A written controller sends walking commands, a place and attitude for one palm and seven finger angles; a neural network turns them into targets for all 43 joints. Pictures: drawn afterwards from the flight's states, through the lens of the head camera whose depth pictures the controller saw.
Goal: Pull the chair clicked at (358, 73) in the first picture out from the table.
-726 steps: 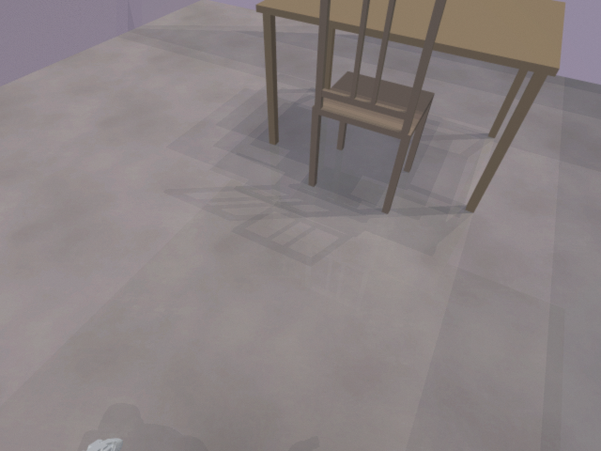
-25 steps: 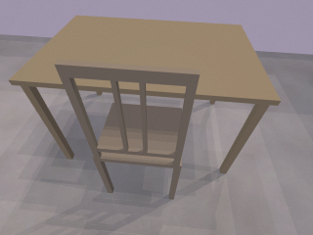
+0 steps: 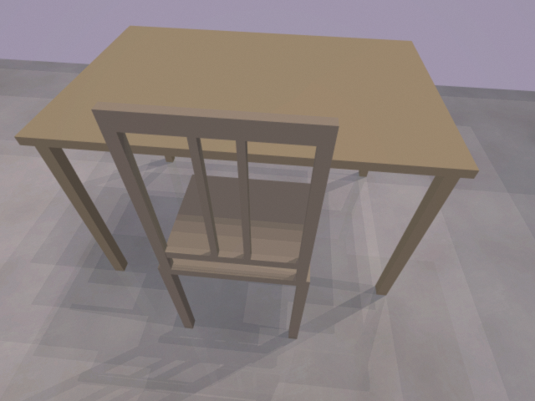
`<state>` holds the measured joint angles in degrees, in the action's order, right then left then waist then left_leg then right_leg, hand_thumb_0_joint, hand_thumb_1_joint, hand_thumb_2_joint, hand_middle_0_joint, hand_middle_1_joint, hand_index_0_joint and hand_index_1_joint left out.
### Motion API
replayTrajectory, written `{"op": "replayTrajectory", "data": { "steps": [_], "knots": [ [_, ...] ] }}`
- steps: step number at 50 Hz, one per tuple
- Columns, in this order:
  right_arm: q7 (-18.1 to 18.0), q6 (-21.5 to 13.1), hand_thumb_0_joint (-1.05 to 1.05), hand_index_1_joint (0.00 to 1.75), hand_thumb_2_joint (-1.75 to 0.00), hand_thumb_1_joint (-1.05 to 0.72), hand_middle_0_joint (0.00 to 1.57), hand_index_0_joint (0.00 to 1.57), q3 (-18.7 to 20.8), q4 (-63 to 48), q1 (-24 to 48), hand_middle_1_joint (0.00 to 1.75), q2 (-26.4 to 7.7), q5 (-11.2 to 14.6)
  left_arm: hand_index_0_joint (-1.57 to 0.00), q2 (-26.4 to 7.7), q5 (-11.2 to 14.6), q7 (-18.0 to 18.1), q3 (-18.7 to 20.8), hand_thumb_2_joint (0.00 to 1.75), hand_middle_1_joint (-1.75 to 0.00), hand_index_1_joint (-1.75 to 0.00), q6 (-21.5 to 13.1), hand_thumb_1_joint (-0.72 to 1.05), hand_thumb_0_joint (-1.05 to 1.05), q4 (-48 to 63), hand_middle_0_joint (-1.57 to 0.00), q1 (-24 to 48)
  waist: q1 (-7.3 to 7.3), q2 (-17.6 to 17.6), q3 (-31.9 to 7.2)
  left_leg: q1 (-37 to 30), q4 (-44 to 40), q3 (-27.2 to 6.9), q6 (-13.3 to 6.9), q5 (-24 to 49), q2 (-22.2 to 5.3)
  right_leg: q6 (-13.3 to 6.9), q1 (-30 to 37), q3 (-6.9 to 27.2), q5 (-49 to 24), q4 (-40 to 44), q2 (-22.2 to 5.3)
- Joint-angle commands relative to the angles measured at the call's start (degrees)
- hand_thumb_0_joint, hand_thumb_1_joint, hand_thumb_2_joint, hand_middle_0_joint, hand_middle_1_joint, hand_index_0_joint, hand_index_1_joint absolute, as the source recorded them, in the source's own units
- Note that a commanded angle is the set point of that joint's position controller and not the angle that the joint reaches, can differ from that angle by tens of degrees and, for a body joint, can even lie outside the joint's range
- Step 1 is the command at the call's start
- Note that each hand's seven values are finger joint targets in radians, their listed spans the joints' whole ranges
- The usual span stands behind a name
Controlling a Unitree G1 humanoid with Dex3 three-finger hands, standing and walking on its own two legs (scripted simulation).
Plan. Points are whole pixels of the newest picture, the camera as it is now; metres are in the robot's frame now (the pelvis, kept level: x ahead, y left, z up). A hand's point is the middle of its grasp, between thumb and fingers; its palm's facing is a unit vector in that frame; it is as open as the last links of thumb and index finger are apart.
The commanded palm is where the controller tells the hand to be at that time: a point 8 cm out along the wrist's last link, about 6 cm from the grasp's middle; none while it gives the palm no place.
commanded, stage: look again from close up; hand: left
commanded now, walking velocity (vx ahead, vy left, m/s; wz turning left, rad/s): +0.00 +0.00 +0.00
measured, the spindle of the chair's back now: (206, 205) +0.51 +0.17 -0.06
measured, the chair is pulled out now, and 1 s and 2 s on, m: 0.00 0.00 0.00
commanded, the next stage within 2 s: raise the hand toward the chair's back in 0.66 s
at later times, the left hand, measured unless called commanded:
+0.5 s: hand out of the picture -0.02 +0.15 -0.18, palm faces +0.07 -0.99 -0.16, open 7.4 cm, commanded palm none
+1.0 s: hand (168, 347) +0.20 +0.17 -0.03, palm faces +0.16 -0.98 -0.11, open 7.8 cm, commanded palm +0.11 +0.20 -0.07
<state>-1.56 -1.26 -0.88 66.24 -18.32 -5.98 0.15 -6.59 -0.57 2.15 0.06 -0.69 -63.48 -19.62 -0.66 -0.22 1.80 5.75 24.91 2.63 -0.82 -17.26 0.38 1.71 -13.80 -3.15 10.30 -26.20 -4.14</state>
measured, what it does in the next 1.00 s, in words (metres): stands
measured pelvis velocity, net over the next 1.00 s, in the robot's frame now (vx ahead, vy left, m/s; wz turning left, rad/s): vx -0.02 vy -0.01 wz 0.04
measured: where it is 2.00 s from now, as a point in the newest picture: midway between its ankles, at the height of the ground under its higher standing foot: outside the picture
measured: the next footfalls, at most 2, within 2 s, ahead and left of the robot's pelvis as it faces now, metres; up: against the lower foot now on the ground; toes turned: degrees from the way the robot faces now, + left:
none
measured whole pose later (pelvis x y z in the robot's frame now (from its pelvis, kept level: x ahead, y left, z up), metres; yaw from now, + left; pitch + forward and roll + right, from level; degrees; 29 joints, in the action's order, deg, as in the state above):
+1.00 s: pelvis -0.02 -0.01 -0.02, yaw +2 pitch +4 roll +1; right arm -3.3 -19.4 0.3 45.7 -16.6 -16.2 1.1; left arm -10.5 8.3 2.9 1.0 -8.6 -11.3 -18.0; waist 2.0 0.8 -2.9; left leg 19.7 36.7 0.9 -0.5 -20.6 0.9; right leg 0.9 -26.6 -4.0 14.1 -37.0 -5.2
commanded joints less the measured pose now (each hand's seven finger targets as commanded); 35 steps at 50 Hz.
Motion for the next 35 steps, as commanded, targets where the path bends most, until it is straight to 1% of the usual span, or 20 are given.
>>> {"op": "replayTrajectory", "data": {
  "steps": [1,3,4,5,7,8,10,11,12,13,14,18,20,23,24,28,29,30,33,35],
  "knots": [
    [-0.2,-0.4,0.0,0.3,-0.9,-0.9,0.2,0.2,1.0,-1.4,-4.6,0.3,-4.7,-0.1,-0.2,-4.7,-0.1,0.4,0.9,0.9,-0.3,-0.3,-0.7,0.9,0.0,1.5,-0.2,-4.6,-0.11,0.2,4.8,9.1,-6.9,-5.0,-1.0,4.9,-4.8,-2.9,3.8,3.6,-2.3,3.5,-2.2],
    [-0.2,-0.6,0.0,0.3,-0.9,-0.9,0.2,0.2,1.0,-1.2,-4.9,0.3,-4.6,-0.2,-0.2,-4.6,-0.1,0.5,0.9,0.9,-0.3,-0.3,-0.8,0.9,0.0,1.3,-0.2,-4.9,-0.05,0.0,3.5,8.1,-6.5,-4.8,-1.0,6.6,-4.9,-3.0,4.3,3.4,-3.9,3.1,-2.4],
    [-0.3,-0.5,0.0,0.3,-0.9,-0.9,0.2,0.2,1.1,-1.3,-4.8,0.3,-4.6,-0.1,-0.2,-4.7,-0.1,0.4,0.9,0.9,-0.3,-0.3,-0.7,0.9,0.0,1.4,-0.2,-4.7,-0.11,-0.5,3.9,8.1,-6.7,-5.0,-1.1,6.3,-5.0,-3.0,4.3,3.4,-3.6,3.3,-2.1],
    [-0.3,-0.5,0.0,0.3,-0.9,-0.9,0.2,0.2,1.1,-1.2,-4.4,0.3,-4.7,-0.1,-0.2,-4.5,-0.1,0.4,0.8,0.9,-0.3,-0.3,-0.7,0.9,0.0,1.3,-0.2,-4.9,-0.2,0.0,4.4,8.2,-6.5,-4.8,-1.0,6.0,-4.9,-3.0,3.7,3.5,-3.3,3.5,-2.3],
    [-0.3,-0.4,0.0,0.3,-0.9,-0.9,0.2,0.2,1.0,-1.2,-4.8,0.3,-4.5,-0.1,-0.2,-4.5,-0.1,0.5,0.9,0.9,-0.3,-0.3,-0.8,0.9,0.0,1.3,-0.2,-5.0,-0.1,-0.7,4.5,8.1,-6.3,-4.6,-0.9,6.2,-4.8,-3.1,3.6,3.5,-3.5,3.4,-2.5],
    [-0.3,-0.5,0.0,0.3,-0.9,-0.9,0.2,0.2,1.0,-1.1,-5.0,0.3,-4.5,-0.1,-0.2,-4.5,-0.1,0.5,0.9,0.9,-0.3,-0.3,-0.8,0.9,0.0,1.3,-0.2,-5.0,0.05,-0.7,4.0,7.9,-6.3,-4.6,-0.9,6.4,-4.8,-3.1,3.8,3.5,-3.5,3.4,-2.4],
    [-0.3,-0.4,0.0,0.3,-0.9,-0.9,0.2,0.2,1.0,-1.1,-4.6,0.3,-4.5,-0.2,-0.2,-4.5,-0.1,0.4,0.9,0.9,-0.3,-0.3,-0.7,0.9,0.0,1.3,-0.2,-4.9,-0.16,0.0,4.9,8.3,-6.4,-4.7,-0.9,6.0,-4.8,-3.1,3.4,3.5,-3.1,3.7,-2.3],
    [-0.3,-0.4,0.0,0.3,-0.9,-0.9,0.2,0.2,1.0,-1.1,-4.7,0.3,-4.5,-0.2,-0.2,-4.5,-0.1,0.5,0.9,0.9,-0.3,-0.3,-0.8,0.9,0.0,1.2,-0.2,-5.2,-0.08,0.0,4.3,8.0,-6.2,-4.6,-0.9,6.4,-4.8,-3.1,3.5,3.7,-3.4,3.6,-2.4],
    [-0.3,-0.4,0.0,0.3,-0.9,-0.9,0.2,0.2,1.0,-1.1,-4.9,0.3,-4.3,-0.2,-0.2,-4.5,-0.1,0.5,0.9,0.9,-0.3,-0.3,-0.8,0.9,0.0,1.1,-0.2,-5.0,-0.02,-0.3,5.0,8.2,-6.2,-4.6,-0.8,6.4,-4.8,-3.2,3.3,3.5,-3.4,3.6,-2.4],
    [-0.3,-0.4,0.0,0.3,-0.9,-0.9,0.2,0.2,1.0,-1.0,-5.0,0.3,-4.3,-0.2,-0.2,-4.5,-0.1,0.5,0.9,0.9,-0.3,-0.3,-0.8,0.9,0.0,1.2,-0.2,-5.0,-0.01,-0.1,4.3,8.1,-6.2,-4.6,-0.9,6.4,-4.7,-3.2,3.8,3.6,-3.4,3.5,-2.4],
    [-0.4,-0.3,0.0,0.3,-0.9,-0.9,0.2,0.2,1.0,-1.1,-4.7,0.3,-4.3,-0.1,-0.2,-4.5,-0.1,0.4,0.9,0.9,-0.3,-0.3,-0.7,0.9,0.0,1.2,-0.2,-5.0,-0.12,-0.2,5.3,8.3,-6.7,-4.6,-0.9,5.3,-4.9,-3.1,3.1,3.5,-2.3,4.0,-2.1],
    [-0.4,-0.5,0.0,0.3,-0.9,-0.9,0.2,0.2,1.0,-1.1,-5.0,0.3,-4.2,-0.2,-0.2,-4.5,-0.1,0.5,0.9,0.9,-0.3,-0.3,-0.8,0.9,0.0,1.2,-0.2,-5.0,-0.03,0.6,4.2,7.8,-6.3,-4.7,-0.9,6.6,-4.8,-3.2,3.6,3.6,-3.5,3.4,-2.2],
    [-0.4,-0.4,0.0,0.3,-0.9,-0.9,0.2,0.2,1.0,-1.2,-4.7,0.3,-4.4,-0.2,-0.2,-4.5,-0.2,0.4,0.9,0.9,-0.3,-0.3,-0.7,0.9,0.0,1.2,-0.2,-5.0,-0.11,0.3,4.6,7.9,-6.3,-4.6,-0.9,6.2,-4.9,-3.1,3.4,3.6,-3.2,3.7,-2.1],
    [-0.4,-0.5,0.0,0.3,-0.9,-0.9,0.2,0.2,1.0,-1.1,-4.9,0.3,-4.2,-0.2,-0.2,-4.5,-0.1,0.4,0.9,0.9,-0.3,-0.3,-0.8,0.9,0.0,1.1,-0.2,-5.1,-0.12,0.0,4.0,7.6,-6.2,-4.4,-0.9,6.6,-4.8,-3.2,3.7,3.6,-3.7,3.6,-2.3],
    [-0.4,-0.4,0.0,0.3,-0.9,-0.9,0.2,0.2,1.1,-1.2,-4.8,0.3,-4.1,-0.1,-0.2,-4.4,-0.1,0.4,0.9,0.9,-0.3,-0.3,-0.7,0.9,0.0,1.2,-0.2,-5.0,-0.1,-0.5,4.5,7.7,-6.5,-4.5,-1.0,6.1,-5.0,-3.2,3.4,3.6,-3.0,3.9,-2.0],
    [-0.5,-0.6,0.0,0.3,-0.9,-0.9,0.2,0.2,1.0,-1.2,-5.0,0.3,-4.2,-0.2,-0.2,-4.4,-0.1,0.5,1.0,0.9,-0.3,-0.3,-0.8,0.9,0.0,1.2,-0.2,-5.1,-0.13,0.4,3.1,7.1,-5.9,-4.5,-0.9,8.6,-5.0,-3.3,4.4,3.5,-5.8,2.9,-2.2],
    [-0.5,-0.6,0.0,0.3,-0.9,-0.9,0.2,0.2,1.1,-1.2,-4.7,0.3,-4.2,-0.2,-0.2,-4.5,-0.1,0.4,1.0,0.9,-0.3,-0.3,-0.8,0.9,0.0,1.2,-0.2,-5.0,-0.17,0.0,3.4,6.8,-6.2,-4.5,-1.0,8.7,-5.2,-3.2,4.3,3.3,-5.9,3.1,-2.1],
    [-0.5,-0.6,0.0,0.3,-0.9,-0.9,0.2,0.2,1.0,-1.2,-4.7,0.3,-4.5,-0.2,-0.2,-4.4,-0.1,0.4,1.0,0.9,-0.3,-0.3,-0.8,0.9,0.0,1.1,-0.2,-5.0,-0.18,0.5,3.5,7.1,-5.9,-4.6,-0.9,9.1,-5.1,-3.2,4.3,3.4,-6.3,2.9,-2.2],
    [-0.6,-0.6,0.0,0.3,-0.9,-0.9,0.2,0.2,0.9,-1.1,-5.1,0.3,-4.2,-0.2,-0.2,-4.5,-0.1,0.5,1.1,0.9,-0.3,-0.3,-0.9,0.9,0.0,1.1,-0.2,-5.0,-0.11,-0.6,3.2,7.0,-5.8,-4.5,-0.8,9.4,-5.1,-3.3,4.8,3.4,-7.2,2.7,-2.3],
    [-0.6,-0.5,0.0,0.3,-0.9,-0.9,0.2,0.2,1.0,-1.2,-4.8,0.3,-4.2,-0.2,-0.2,-4.4,-0.2,0.5,1.0,0.9,-0.3,-0.3,-0.8,0.9,0.0,1.1,-0.2,-4.9,-0.19,-0.2,4.3,7.5,-5.9,-4.3,-0.8,8.3,-5.0,-3.3,4.1,3.4,-5.9,3.2,-2.2]
  ]
}}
